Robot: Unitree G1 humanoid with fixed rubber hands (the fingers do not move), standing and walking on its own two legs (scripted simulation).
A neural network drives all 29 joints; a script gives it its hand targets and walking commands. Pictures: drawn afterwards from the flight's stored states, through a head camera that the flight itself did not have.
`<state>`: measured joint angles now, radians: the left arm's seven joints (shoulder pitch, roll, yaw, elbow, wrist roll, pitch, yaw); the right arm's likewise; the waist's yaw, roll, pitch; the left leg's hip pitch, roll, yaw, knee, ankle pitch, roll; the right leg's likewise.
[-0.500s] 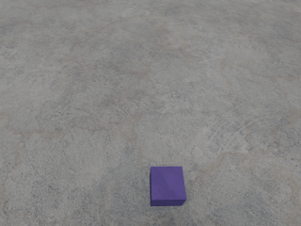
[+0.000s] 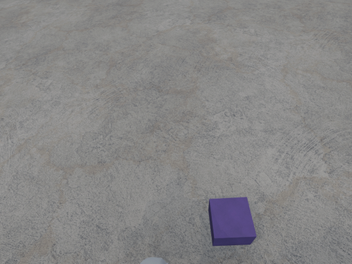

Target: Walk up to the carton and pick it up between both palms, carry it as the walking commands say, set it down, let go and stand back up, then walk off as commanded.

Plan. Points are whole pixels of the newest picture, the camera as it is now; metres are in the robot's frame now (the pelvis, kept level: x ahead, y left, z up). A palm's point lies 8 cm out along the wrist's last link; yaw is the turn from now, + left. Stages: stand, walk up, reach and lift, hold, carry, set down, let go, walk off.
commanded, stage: walk off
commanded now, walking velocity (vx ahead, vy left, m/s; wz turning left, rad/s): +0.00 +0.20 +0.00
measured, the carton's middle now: (229, 221) +0.42 -0.20 -0.70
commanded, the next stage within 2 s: stand in 1.16 s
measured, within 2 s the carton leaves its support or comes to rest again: neither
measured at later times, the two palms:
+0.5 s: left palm out of the picture +0.07 +0.42 -0.13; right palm out of the picture +0.05 -0.10 -0.14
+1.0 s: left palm out of the picture -0.01 +0.57 -0.14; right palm out of the picture +0.09 +0.02 -0.14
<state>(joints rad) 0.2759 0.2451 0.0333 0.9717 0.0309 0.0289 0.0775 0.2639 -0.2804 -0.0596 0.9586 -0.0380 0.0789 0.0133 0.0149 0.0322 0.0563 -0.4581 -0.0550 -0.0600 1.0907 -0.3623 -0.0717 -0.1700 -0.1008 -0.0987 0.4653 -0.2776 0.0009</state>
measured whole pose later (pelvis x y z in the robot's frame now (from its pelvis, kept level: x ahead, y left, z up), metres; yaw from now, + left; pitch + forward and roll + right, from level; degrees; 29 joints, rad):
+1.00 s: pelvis +0.00 +0.28 -0.01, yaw +1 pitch +1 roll +1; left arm 0.31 0.29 0.09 0.97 0.04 0.03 0.05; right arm 0.20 -0.26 -0.05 0.90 -0.03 0.07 0.03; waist 0.05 -0.03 0.07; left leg -0.25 0.05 0.06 0.48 -0.25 -0.06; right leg -0.26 -0.20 -0.08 0.55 -0.28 0.09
